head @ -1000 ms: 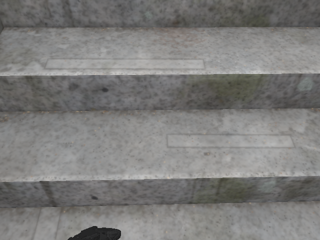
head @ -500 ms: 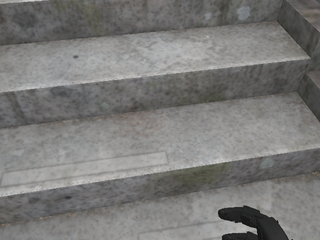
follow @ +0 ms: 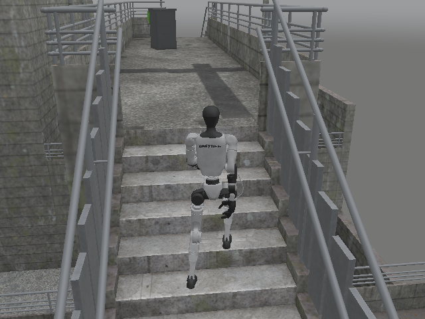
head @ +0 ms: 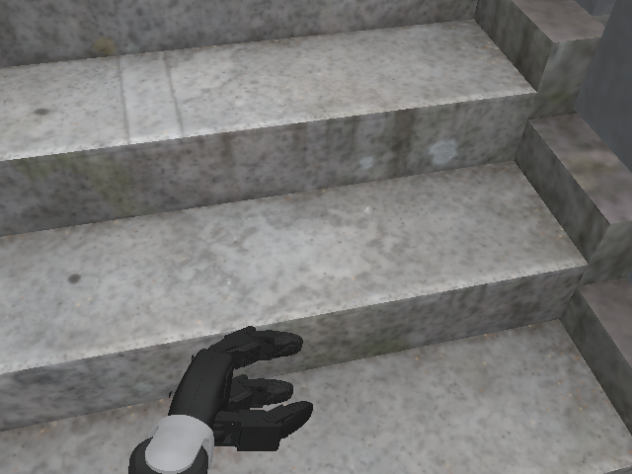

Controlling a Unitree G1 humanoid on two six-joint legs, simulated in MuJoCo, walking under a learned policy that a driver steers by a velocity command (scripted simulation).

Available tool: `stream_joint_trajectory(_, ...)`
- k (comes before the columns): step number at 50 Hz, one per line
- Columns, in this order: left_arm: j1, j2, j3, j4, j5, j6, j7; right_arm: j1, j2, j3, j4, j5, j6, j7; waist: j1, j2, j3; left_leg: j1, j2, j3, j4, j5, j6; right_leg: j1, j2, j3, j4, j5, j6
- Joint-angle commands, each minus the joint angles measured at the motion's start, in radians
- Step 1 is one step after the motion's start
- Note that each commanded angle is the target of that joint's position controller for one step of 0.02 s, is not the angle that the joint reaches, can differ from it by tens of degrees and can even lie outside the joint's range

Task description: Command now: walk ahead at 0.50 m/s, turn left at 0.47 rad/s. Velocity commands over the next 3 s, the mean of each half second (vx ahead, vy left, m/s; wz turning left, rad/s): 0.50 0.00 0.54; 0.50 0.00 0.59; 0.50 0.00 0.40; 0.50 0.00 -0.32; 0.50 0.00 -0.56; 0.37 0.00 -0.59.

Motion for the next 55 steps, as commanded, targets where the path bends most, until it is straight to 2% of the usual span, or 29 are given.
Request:
stream_joint_trajectory(1, 0.637, 0.258, 0.091, 0.126, 0.029, -0.022, 0.052, -0.01, -0.071, -0.03, -0.098, -0.005, -0.02, 0.002, 0.306, -0.327, -0.418, -0.727, -0.139, -0.132, 0.759, 0.118, 0.061, 1.252, -0.332, 0.919, -0.724, 0.19, -0.294)
stream_joint_trajectory(2, 0.692, 0.31, 0.123, 0.195, 0.035, -0.038, 0.059, -0.097, -0.116, -0.069, -0.071, 0.039, 0.01, 0.004, 0.333, -0.304, -0.197, -0.845, -0.124, -0.23, 1.246, 0.216, 0.049, 0.999, -0.351, 1.052, -0.866, -0.152, -0.244)
stream_joint_trajectory(3, 0.598, 0.314, 0.126, 0.232, 0.004, -0.063, 0.058, -0.139, -0.114, -0.085, -0.059, 0.038, 0.013, -0.004, 0.27, -0.246, -0.01, -0.912, -0.096, -0.187, 1.431, 0.275, 0.049, 0.78, -0.325, 0.913, -0.869, -0.284, -0.203)
stream_joint_trajectory(6, 0.411, 0.038, 0.066, 0.289, -0.004, -0.059, 0.029, -0.255, -0.059, -0.071, -0.099, 0.027, 0.023, -0.037, 0.122, -0.029, -0.016, -0.98, -0.074, -0.142, 1.704, 0.294, 0.158, 0.688, -0.339, 0.569, -0.843, 0.233, -0.163)
stream_joint_trajectory(9, 0.412, -0.027, 0.046, 0.346, 0.018, -0.09, 0.038, -0.342, -0.029, -0.047, -0.149, 0.032, 0.056, -0.028, 0.032, -0.052, 0.036, -1.097, -0.051, -0.131, 1.669, 0.288, 0.246, 0.675, -0.247, 0.243, -0.855, 0.425, -0.047)
stream_joint_trajectory(12, 0.461, 0.005, 0.06, 0.355, 0.032, -0.106, 0.042, -0.455, -0.069, -0.04, -0.197, 0.029, 0.082, 0.006, 0.081, -0.136, 0.109, -1.182, -0.061, -0.007, 1.852, 0.084, 0.252, 0.684, -0.225, 0.079, -1.007, 0.352, -0.133)
stream_joint_trajectory(15, 0.63, 0.015, 0.032, 0.463, 0.111, -0.083, 0.031, -0.628, -0.052, 0.01, -0.321, 0.04, 0.089, -0.018, 0.098, -0.084, 0.149, -1.485, -0.064, -0.045, 1.913, 0.035, 0.337, 0.844, -0.268, 0.079, -1.077, 0.316, -0.116)
stream_joint_trajectory(18, 0.709, 0.057, 0.019, 0.478, 0.134, -0.089, 0.027, -0.727, -0.131, 0.013, -0.382, 0.045, 0.092, -0.03, 0.101, -0.028, 0.085, -1.421, -0.025, 0.031, 1.558, 0.222, 0.301, 0.9, -0.216, -0.026, -1.122, 0.309, -0.082)
stream_joint_trajectory(21, 0.824, 0.09, 0.014, 0.484, 0.1, -0.094, 0.001, -0.954, -0.13, 0.016, -0.458, 0.028, 0.154, -0.028, 0.17, -0.128, 0.137, -1.25, 0.012, 0.196, 1.28, 0.021, 0.221, 0.881, -0.277, -0.08, -1.288, 0.521, -0.096)
stream_joint_trajectory(22, 0.801, 0.121, 0.021, 0.466, 0.06, -0.103, -0.009, -0.939, -0.112, 0.013, -0.46, 0.022, 0.167, -0.016, 0.141, -0.129, 0.138, -1.08, -0.014, 0.265, 1.197, -0.017, 0.209, 0.824, -0.274, -0.15, -1.284, 0.761, -0.097)
stream_joint_trajectory(24, 0.811, 0.259, 0.045, 0.47, 0.05, -0.142, -0.022, -0.839, -0.114, -0.001, -0.453, 0.052, 0.16, 0.01, 0.056, -0.195, 0.094, -0.837, -0.121, 0.291, 1.152, -0.065, 0.189, 0.873, -0.301, -0.197, -1.137, 1.563, -0.109)
stream_joint_trajectory(26, 0.751, 0.35, 0.087, 0.442, 0.033, -0.153, -0.009, -0.653, -0.151, -0.025, -0.414, 0.058, 0.128, -0.006, -0.014, -0.264, 0.061, -0.724, -0.218, 0.296, 0.812, -0.12, 0.167, 1.112, -0.323, -0.196, -0.975, 1.824, -0.102)
stream_joint_trajectory(27, 0.744, 0.333, 0.093, 0.423, 0.05, -0.156, -0.007, -0.555, -0.198, -0.047, -0.388, 0.058, 0.117, -0.037, -0.013, -0.273, -0.018, -0.501, -0.241, 0.253, 0.774, 0.0, 0.176, 1.05, -0.304, -0.185, -0.838, 1.892, -0.071)
stream_joint_trajectory(28, 0.807, 0.256, 0.092, 0.389, 0.101, -0.163, -0.006, -0.398, -0.246, -0.059, -0.353, 0.061, 0.12, -0.066, -0.004, -0.161, -0.202, -0.076, -0.178, -0.012, 0.764, 0.284, 0.249, 0.762, -0.255, -0.098, -0.571, 1.646, -0.009)
stream_joint_trajectory(29, 0.737, 0.244, 0.087, 0.367, 0.094, -0.143, -0.05, -0.175, -0.303, -0.084, -0.282, 0.024, 0.139, -0.089, -0.092, -0.028, -0.252, 0.165, -0.097, -0.324, 0.413, 0.093, 0.286, 0.466, -0.109, -0.025, -0.284, 0.905, 0.001)
stream_joint_trajectory(30, 0.666, 0.206, 0.102, 0.354, 0.023, -0.113, -0.082, -0.031, -0.382, -0.111, -0.215, 0.0, 0.144, -0.08, -0.107, 0.053, -0.168, 0.103, 0.023, -0.691, 0.114, -0.043, 0.316, 0.254, 0.042, 0.172, 0.223, 0.428, 0.017)
stream_joint_trajectory(31, 0.644, 0.152, 0.104, 0.34, 0.004, -0.109, -0.078, -0.079, -0.408, -0.141, -0.187, -0.011, 0.111, -0.094, -0.054, 0.001, -0.037, -0.031, 0.045, -0.689, 0.078, -0.159, 0.243, 0.097, 0.044, 0.358, 0.464, 0.494, 0.0)
stream_joint_trajectory(33, 0.56, 0.111, 0.092, 0.298, 0.055, -0.115, -0.049, -0.205, -0.221, -0.1, -0.139, 0.013, 0.073, -0.069, 0.054, -0.026, 0.074, -0.23, 0.006, -0.575, 0.131, -0.093, 0.29, -0.055, 0.082, 0.38, 0.788, 0.501, -0.052)
stream_joint_trajectory(36, 0.501, 0.092, 0.069, 0.228, 0.025, -0.082, -0.003, -0.401, -0.082, -0.036, -0.132, -0.008, 0.062, -0.025, 0.216, -0.129, 0.065, -0.393, -0.043, -0.322, 0.117, 0.108, 0.233, -0.163, 0.033, 0.317, 0.802, 0.488, -0.105)
stream_joint_trajectory(38, 0.441, 0.111, 0.065, 0.219, 0.004, -0.068, 0.012, -0.367, -0.112, -0.038, -0.128, -0.015, 0.05, -0.037, 0.202, 0.026, 0.091, -0.444, -0.038, -0.258, 0.041, 0.121, 0.252, -0.208, 0.024, 0.237, 0.962, 0.221, -0.08)
stream_joint_trajectory(42, 0.177, 0.148, 0.045, 0.084, 0.023, -0.074, 0.044, -0.142, -0.134, -0.011, -0.043, -0.097, 0.029, -0.047, 0.128, -0.116, 0.086, -0.471, -0.082, -0.226, 0.027, -0.093, 0.161, -0.227, -0.046, 0.199, 0.681, 0.318, -0.094)
stream_joint_trajectory(43, 0.115, 0.158, 0.045, 0.046, 0.013, -0.071, 0.053, -0.098, -0.165, -0.014, -0.052, -0.088, 0.029, -0.052, 0.09, -0.07, 0.082, -0.494, -0.092, -0.219, -0.001, -0.068, 0.166, -0.179, -0.06, 0.185, 0.598, 0.307, -0.057)
stream_joint_trajectory(46, 0.024, 0.155, 0.05, -0.037, 0.006, -0.037, 0.048, -0.214, -0.229, -0.002, -0.161, 0.031, 0.004, -0.019, 0.155, 0.071, 0.119, -0.838, 0.011, -0.264, -0.257, 0.147, 0.263, 0.463, 0.002, 0.011, 0.22, -0.004, 0.086)
stream_joint_trajectory(49, 0.182, 0.234, 0.088, -0.018, 0.005, -0.04, 0.053, -0.165, -0.357, -0.054, -0.156, 0.05, -0.029, -0.024, 0.195, 0.078, -0.009, -0.2, 0.069, -0.209, 0.035, 1.183, 0.239, 0.422, 0.12, -0.002, -0.162, -0.036, 0.044)
stream_joint_trajectory(50, 0.35, 0.275, 0.099, 0.02, 0.008, -0.053, 0.065, -0.171, -0.318, -0.071, -0.17, 0.015, -0.029, -0.011, 0.222, 0.009, -0.181, -0.242, -0.007, -0.168, 0.328, 1.328, 0.168, 0.693, 0.028, 0.209, -0.207, 0.368, -0.065)
stream_joint_trajectory(51, 0.586, 0.323, 0.111, 0.086, 0.014, -0.062, 0.08, -0.109, -0.188, -0.045, -0.187, -0.024, -0.021, 0.003, 0.268, -0.278, -0.389, -0.63, -0.141, -0.198, 0.638, 0.837, 0.137, 1.089, -0.156, 0.723, -0.505, 0.156, -0.246)
stream_joint_trajectory(52, 0.727, 0.355, 0.118, 0.14, 0.068, -0.053, 0.088, -0.194, -0.18, -0.063, -0.148, -0.006, 0.008, 0.009, 0.357, -0.434, -0.185, -0.949, -0.247, -0.265, 1.122, 0.141, 0.092, 1.037, -0.297, 1.183, -0.863, -0.294, -0.291)
stream_joint_trajectory(54, 0.581, 0.317, 0.123, 0.19, 0.009, -0.087, 0.078, -0.295, -0.199, -0.076, -0.149, 0.041, 0.012, -0.024, 0.251, -0.271, 0.119, -1.116, -0.157, -0.197, 1.481, 0.301, 0.131, 0.708, -0.297, 0.929, -0.832, -0.432, -0.214)
stream_joint_trajectory(55, 0.538, 0.206, 0.101, 0.25, 0.005, -0.08, 0.07, -0.29, -0.169, -0.065, -0.145, 0.023, 0.013, -0.035, 0.199, -0.123, 0.094, -1.082, -0.148, -0.166, 1.501, 0.303, 0.152, 0.659, -0.286, 0.745, -0.797, -0.258, -0.189)
Next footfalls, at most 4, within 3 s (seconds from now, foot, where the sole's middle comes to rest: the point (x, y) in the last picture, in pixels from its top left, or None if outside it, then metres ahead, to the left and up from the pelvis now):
0.52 left None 0.40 0.14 -0.47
0.98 right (256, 267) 0.72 0.05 -0.31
1.60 left None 0.83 0.58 -0.14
2.08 right None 0.99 0.50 -0.14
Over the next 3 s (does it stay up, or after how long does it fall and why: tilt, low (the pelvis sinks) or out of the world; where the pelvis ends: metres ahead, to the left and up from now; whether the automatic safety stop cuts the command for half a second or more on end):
stays up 1.10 0.41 0.64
